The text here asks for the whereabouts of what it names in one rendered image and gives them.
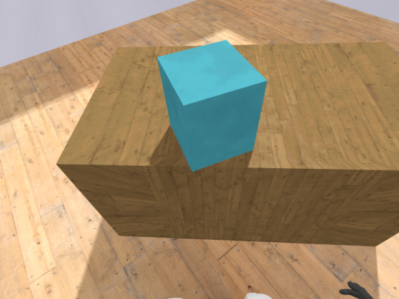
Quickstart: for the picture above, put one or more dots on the pedestal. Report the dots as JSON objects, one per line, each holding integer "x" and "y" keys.
{"x": 324, "y": 168}

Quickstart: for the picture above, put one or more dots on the carton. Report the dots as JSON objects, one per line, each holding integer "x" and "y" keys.
{"x": 214, "y": 99}

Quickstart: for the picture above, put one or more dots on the right robot hand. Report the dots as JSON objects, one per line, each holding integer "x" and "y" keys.
{"x": 356, "y": 291}

